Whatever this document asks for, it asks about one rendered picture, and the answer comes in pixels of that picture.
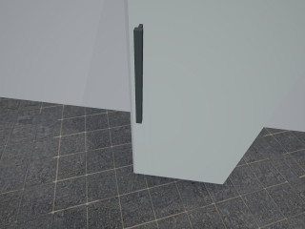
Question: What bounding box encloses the fridge door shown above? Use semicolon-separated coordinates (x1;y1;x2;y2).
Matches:
128;0;305;185

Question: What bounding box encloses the handle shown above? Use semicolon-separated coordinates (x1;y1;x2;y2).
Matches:
133;24;144;124

